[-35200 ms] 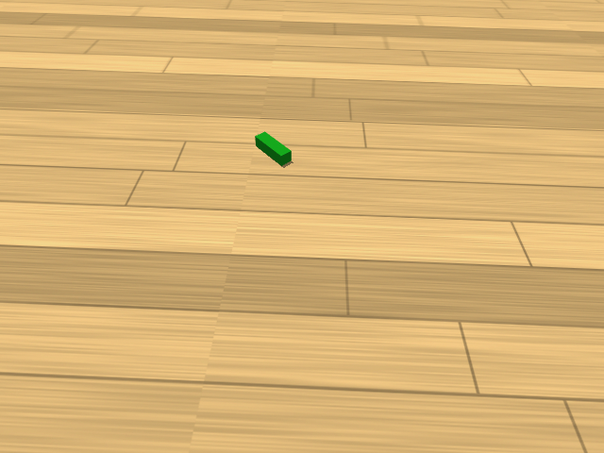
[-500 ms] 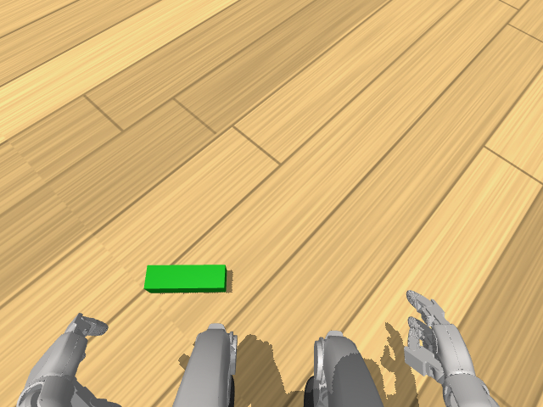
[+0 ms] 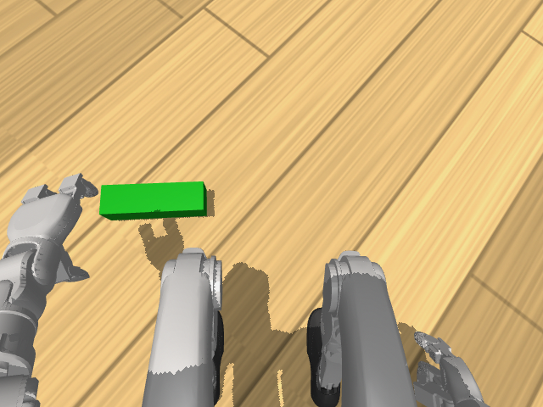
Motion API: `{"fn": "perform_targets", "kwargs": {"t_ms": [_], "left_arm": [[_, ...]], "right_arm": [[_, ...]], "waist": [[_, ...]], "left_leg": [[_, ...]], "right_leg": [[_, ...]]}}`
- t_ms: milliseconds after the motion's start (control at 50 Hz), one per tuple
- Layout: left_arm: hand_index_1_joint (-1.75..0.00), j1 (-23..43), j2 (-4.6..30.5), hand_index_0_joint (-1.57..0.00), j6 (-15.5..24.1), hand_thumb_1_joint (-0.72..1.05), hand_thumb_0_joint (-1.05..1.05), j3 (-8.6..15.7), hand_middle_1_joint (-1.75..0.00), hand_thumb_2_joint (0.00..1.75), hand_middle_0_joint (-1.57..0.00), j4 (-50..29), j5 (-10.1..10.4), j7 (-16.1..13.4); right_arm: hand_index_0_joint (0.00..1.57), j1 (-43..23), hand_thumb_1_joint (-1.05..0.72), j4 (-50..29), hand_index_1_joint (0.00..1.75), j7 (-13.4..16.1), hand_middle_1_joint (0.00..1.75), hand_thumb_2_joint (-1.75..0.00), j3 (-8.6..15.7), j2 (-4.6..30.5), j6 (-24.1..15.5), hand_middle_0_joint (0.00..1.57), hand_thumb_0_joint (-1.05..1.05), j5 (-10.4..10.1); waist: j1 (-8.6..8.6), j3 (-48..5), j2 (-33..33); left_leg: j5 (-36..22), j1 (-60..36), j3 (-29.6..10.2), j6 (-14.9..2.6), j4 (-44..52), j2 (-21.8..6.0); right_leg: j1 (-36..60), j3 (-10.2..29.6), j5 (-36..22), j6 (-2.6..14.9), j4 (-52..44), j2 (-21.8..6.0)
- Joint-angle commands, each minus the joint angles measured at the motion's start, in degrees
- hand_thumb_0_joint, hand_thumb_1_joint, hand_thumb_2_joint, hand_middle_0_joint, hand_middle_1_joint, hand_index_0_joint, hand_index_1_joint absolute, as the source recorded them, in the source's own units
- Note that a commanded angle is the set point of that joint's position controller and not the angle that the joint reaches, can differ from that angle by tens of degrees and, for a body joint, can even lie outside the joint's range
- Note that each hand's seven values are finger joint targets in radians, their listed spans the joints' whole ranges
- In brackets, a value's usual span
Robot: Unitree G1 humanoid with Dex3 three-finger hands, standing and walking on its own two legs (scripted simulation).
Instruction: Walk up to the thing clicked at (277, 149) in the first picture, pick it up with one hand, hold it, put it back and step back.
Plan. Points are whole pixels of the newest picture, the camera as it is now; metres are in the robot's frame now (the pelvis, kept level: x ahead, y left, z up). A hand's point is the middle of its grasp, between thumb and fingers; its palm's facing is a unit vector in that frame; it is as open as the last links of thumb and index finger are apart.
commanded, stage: rise first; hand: left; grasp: from above
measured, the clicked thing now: (156, 201) +0.46 +0.28 -0.38
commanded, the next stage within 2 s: none
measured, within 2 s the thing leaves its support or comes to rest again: neither
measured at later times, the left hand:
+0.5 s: hand (95, 222) +0.38 +0.33 -0.22, palm faces -0.48 -0.08 -0.87, open 14.3 cm
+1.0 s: hand (110, 215) +0.40 +0.32 -0.25, palm faces -0.46 -0.06 -0.89, open 14.2 cm
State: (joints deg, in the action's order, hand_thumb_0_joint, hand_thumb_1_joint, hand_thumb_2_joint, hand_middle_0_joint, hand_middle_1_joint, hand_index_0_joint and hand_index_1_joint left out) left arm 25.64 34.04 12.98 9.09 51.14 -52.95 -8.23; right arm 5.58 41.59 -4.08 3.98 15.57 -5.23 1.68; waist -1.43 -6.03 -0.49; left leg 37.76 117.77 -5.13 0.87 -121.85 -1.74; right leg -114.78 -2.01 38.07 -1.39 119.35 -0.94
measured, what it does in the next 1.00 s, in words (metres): lowers itself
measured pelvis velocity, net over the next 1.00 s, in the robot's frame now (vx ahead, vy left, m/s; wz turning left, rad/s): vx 0.01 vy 0.00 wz -0.04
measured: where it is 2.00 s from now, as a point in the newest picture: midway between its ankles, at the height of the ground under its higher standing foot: (265, 374)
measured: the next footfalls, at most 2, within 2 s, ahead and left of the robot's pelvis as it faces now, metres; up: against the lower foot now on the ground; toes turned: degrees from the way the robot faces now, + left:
none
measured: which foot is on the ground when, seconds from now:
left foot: down 0.00-1.00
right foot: down 0.00-1.00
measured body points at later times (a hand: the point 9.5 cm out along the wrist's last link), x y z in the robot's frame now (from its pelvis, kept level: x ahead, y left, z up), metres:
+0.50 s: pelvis +0.00 +0.01 -0.06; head +0.21 +0.07 +0.33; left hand +0.40 +0.33 -0.17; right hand +0.10 -0.28 -0.18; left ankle +0.09 +0.13 -0.38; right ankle +0.10 -0.13 -0.38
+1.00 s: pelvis +0.01 +0.00 -0.08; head +0.24 +0.06 +0.30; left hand +0.42 +0.32 -0.20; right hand +0.10 -0.27 -0.20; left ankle +0.09 +0.13 -0.38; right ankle +0.10 -0.13 -0.38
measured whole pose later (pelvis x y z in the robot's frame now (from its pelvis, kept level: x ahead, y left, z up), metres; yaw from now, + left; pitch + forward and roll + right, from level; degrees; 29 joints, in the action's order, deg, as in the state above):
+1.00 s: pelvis +0.01 +0.00 -0.08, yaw -2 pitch +34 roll -7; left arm 42.5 39.5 16.9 9.1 75.7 -73.7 -25.1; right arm 4.7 44.8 -7.8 1.9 14.7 -2.6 8.3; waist -6.9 -4.2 1.4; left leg 39.5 131.5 -7.2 0.6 -137.0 -0.8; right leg -127.2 -2.5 39.9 -2.4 133.2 -0.4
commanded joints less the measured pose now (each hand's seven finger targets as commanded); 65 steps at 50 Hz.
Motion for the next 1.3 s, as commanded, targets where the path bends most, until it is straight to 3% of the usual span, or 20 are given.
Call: {"fn": "perform_targets", "kwargs": {"t_ms": [0,40,60,100,200,220,280,380,420,440,480,500,520,560,760,1000,1120,1160,1200,1280], "left_arm": [[-1.03,12.6,18.5,-0.04,2.5,-0.56,0.0,4.6,-1.02,1.05,-0.05,-5.6,-2.4,-3.6],[-1.01,13.3,20.3,-0.04,3.1,-0.56,0.0,5.3,-1.01,1.05,-0.05,-1.9,-4.1,-5.1],[-1.0,17.6,20.2,-0.04,3.9,-0.57,0.0,4.6,-0.99,1.06,-0.05,-5.8,-4.6,-5.7],[-1.0,15.2,18.7,-0.04,3.9,-0.57,0.0,3.6,-0.99,1.05,-0.05,1.1,-6.5,-6.6],[-0.98,18.5,21.6,-0.04,4.5,-0.58,0.0,4.2,-0.97,1.06,-0.05,6.2,-10.5,-9.6],[-0.98,20.0,20.8,-0.04,4.6,-0.58,0.0,3.2,-0.97,1.06,-0.05,6.6,-11.2,-9.9],[-0.98,24.4,20.0,-0.04,5.4,-0.57,0.0,1.8,-0.97,1.05,-0.05,4.8,-12.9,-11.1],[-0.99,22.4,21.6,-0.05,5.2,-0.56,0.0,3.4,-0.98,1.03,-0.06,11.3,-15.7,-13.1],[-1.0,26.2,21.1,-0.05,5.5,-0.56,0.0,1.8,-0.99,1.02,-0.06,9.7,-16.7,-13.6],[-1.0,24.8,21.3,-0.06,5.3,-0.56,0.0,2.6,-0.99,1.02,-0.06,12.8,-17.1,-14.1],[-0.99,28.9,21.1,-0.06,6.1,-0.55,0.0,1.8,-0.99,1.01,-0.07,8.3,-17.4,-14.9],[-1.0,25.9,21.7,-0.06,5.7,-0.55,0.0,2.3,-0.99,1.02,-0.06,13.1,-18.5,-15.2],[-0.99,29.1,21.3,-0.06,6.2,-0.56,0.0,2.2,-0.99,1.02,-0.06,9.1,-18.1,-15.6],[-1.0,27.7,21.4,-0.05,6.0,-0.56,0.0,2.3,-1.0,1.02,-0.06,13.0,-19.4,-16.3],[-1.02,30.1,20.9,-0.06,4.7,-0.55,0.0,2.6,-1.02,1.01,-0.06,16.4,-19.7,-19.0],[-1.03,29.9,21.1,-0.07,4.2,-0.54,0.0,2.9,-1.04,0.99,-0.06,18.4,-19.0,-18.9],[-1.03,30.9,22.1,-0.07,5.1,-0.53,0.0,3.4,-1.04,1.0,-0.06,19.4,-19.7,-19.2],[-1.03,31.6,22.7,-0.07,5.4,-0.54,0.0,3.8,-1.04,1.0,-0.06,18.4,-19.5,-19.5],[-1.04,30.7,21.1,-0.07,5.3,-0.54,0.0,2.4,-1.06,1.0,-0.06,20.7,-19.9,-19.6],[-1.03,31.7,22.6,-0.07,5.5,-0.53,0.0,3.5,-1.04,0.99,-0.06,20.6,-20.5,-20.4]], "right_arm": [[0.2,7.8,-0.88,-3.5,0.3,0.3,0.3,-0.9,4.2,11.8,-0.1,0.2,0.0,0.3],[0.2,7.3,-0.89,-3.1,0.3,0.2,0.3,-0.9,3.8,11.9,0.7,0.2,0.0,0.5],[0.2,7.3,-0.89,-3.2,0.3,0.1,0.3,-0.9,3.8,11.9,0.9,0.2,0.0,0.7],[0.2,7.8,-0.89,-2.1,0.3,-0.2,0.3,-0.9,3.4,12.5,1.4,0.2,0.0,1.1],[0.2,8.4,-0.89,-1.3,0.3,-0.8,0.3,-0.9,2.9,12.9,2.4,0.2,0.0,2.3],[0.2,8.4,-0.89,-1.5,0.3,-1.0,0.3,-0.9,2.8,12.6,2.5,0.2,0.0,2.4],[0.2,8.1,-0.89,-1.4,0.3,-1.3,0.3,-0.9,2.9,12.7,2.4,0.2,0.0,3.0],[0.2,9.7,-0.89,0.3,0.3,-1.9,0.3,-0.9,2.8,12.9,2.9,0.2,0.0,3.9],[0.2,9.1,-0.9,0.4,0.3,-2.1,0.3,-0.9,3.0,12.8,2.9,0.2,0.0,4.2],[0.2,9.1,-0.9,0.5,0.3,-2.2,0.3,-0.9,3.1,13.1,2.9,0.2,0.0,4.5],[0.2,8.1,-0.9,-0.1,0.3,-2.3,0.3,-0.9,2.8,12.5,2.7,0.2,0.0,4.7],[0.2,8.6,-0.9,1.1,0.3,-2.3,0.3,-0.9,3.0,12.7,2.8,0.2,0.0,5.0],[0.2,8.2,-0.9,0.2,0.3,-2.4,0.3,-0.9,3.1,12.6,2.6,0.2,0.0,5.0],[0.2,8.9,-0.9,1.3,0.3,-2.5,0.3,-0.9,3.1,12.5,2.9,0.2,0.0,5.4],[0.2,8.8,-0.9,1.6,0.3,-3.1,0.3,-0.9,2.7,12.7,2.3,0.2,0.0,6.3],[0.2,8.8,-0.9,2.0,0.3,-3.3,0.3,-0.9,2.0,12.4,2.0,0.2,0.0,6.9],[0.2,9.2,-0.9,2.5,0.3,-3.6,0.3,-0.9,1.7,12.8,2.2,0.2,0.0,7.6],[0.2,8.8,-0.9,2.5,0.3,-3.6,0.3,-0.9,1.7,12.7,2.2,0.2,0.0,7.6],[0.2,8.5,-0.9,2.7,0.3,-3.7,0.3,-0.9,1.6,12.4,2.2,0.2,0.0,7.7],[0.2,8.9,-0.9,3.1,0.3,-3.6,0.3,-0.9,1.4,12.7,2.3,0.2,0.0,8.1]], "waist": [[-0.15,-37.1,-6.0],[-0.35,-34.9,-5.7],[-0.57,-35.4,-7.6],[-1.16,-33.6,-8.5],[-1.56,-33.4,-8.9],[-1.89,-33.3,-9.1],[-2.29,-34.3,-10.9],[-2.63,-35.4,-10.5],[-2.94,-35.6,-11.8],[-3.79,-34.4,-9.9],[-3.22,-35.6,-10.8],[-3.23,-34.7,-10.8],[-3.18,-36.5,-11.0],[-3.74,-35.8,-10.1],[-4.55,-35.4,-11.6],[-4.96,-35.5,-10.4],[-5.6,-35.9,-10.0],[-4.93,-37.1,-11.2],[-5.39,-35.0,-11.3],[-5.55,-36.5,-11.4]], "left_leg": [[-1.7,-23.6,3.2,-2.58,14.1,1.7],[1.2,-21.7,2.7,-2.73,13.4,1.8],[0.9,-22.5,2.6,-2.56,13.1,1.8],[0.4,-23.2,1.4,-2.24,12.9,1.5],[-0.6,-21.1,2.0,-2.38,9.9,2.0],[-0.6,-20.2,2.4,-2.36,9.5,2.1],[-0.9,-21.2,2.3,-2.16,8.7,2.1],[-5.3,-21.5,2.1,-2.02,6.4,2.1],[-5.5,-21.4,2.7,-2.06,5.3,2.0],[-5.5,-19.4,3.0,-2.37,4.4,2.2],[-5.9,-19.9,3.2,-2.26,4.0,2.2],[-5.1,-19.2,3.4,-2.33,3.5,2.2],[-6.5,-19.9,3.4,-2.24,3.1,2.2],[-6.5,-18.6,3.7,-2.41,2.2,2.3],[-7.3,-18.7,2.6,-2.35,1.5,2.0],[-7.8,-16.0,3.3,-2.63,-0.9,2.3],[-8.3,-15.1,3.7,-2.77,-1.9,2.5],[-8.6,-15.8,3.6,-2.59,-2.0,2.4],[-7.6,-15.1,3.6,-2.53,-1.9,2.5],[-9.1,-15.4,3.7,-2.59,-3.1,2.5]], "right_leg": [[16.9,-3.2,-2.2,3.14,-13.1,2.2],[13.9,-3.4,0.4,3.22,-12.2,2.3],[12.8,-3.6,-0.1,3.36,-11.4,2.2],[9.2,-4.6,-1.4,3.42,-9.2,2.1],[7.7,-4.7,-2.0,3.61,-7.6,1.9],[7.1,-4.7,-1.8,3.7,-7.3,2.1],[5.6,-5.1,-2.5,3.63,-6.3,2.0],[5.4,-5.6,-6.0,3.54,-4.0,2.0],[4.6,-5.3,-6.2,3.65,-4.0,2.1],[4.8,-5.3,-6.4,3.4,-4.0,2.2],[4.9,-5.2,-6.5,3.46,-3.6,2.1],[4.3,-5.3,-5.7,3.42,-3.6,2.3],[4.8,-5.2,-6.9,3.41,-3.4,2.2],[5.0,-5.3,-6.9,3.31,-3.1,2.4],[2.0,-6.1,-7.8,3.05,0.3,2.0],[3.1,-5.8,-8.7,3.08,1.0,2.3],[4.1,-5.7,-9.4,2.97,1.1,2.2],[3.9,-5.7,-9.5,3.06,1.5,2.3],[2.7,-5.8,-8.7,3.26,1.6,2.5],[3.4,-5.6,-10.1,2.97,2.0,2.5]]}}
